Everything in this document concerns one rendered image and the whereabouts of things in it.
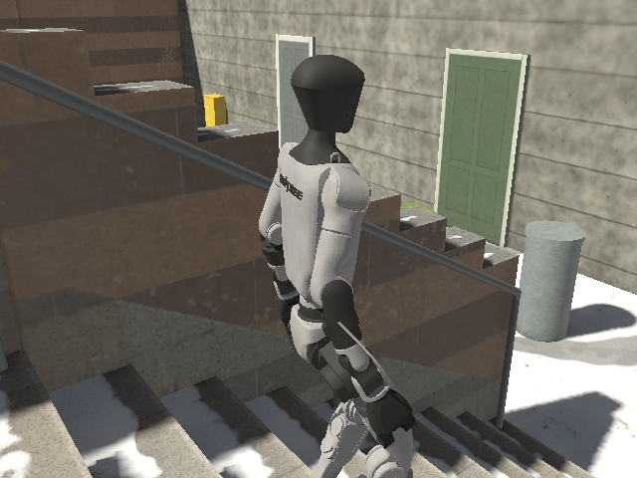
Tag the stairs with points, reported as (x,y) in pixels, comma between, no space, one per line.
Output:
(123,430)

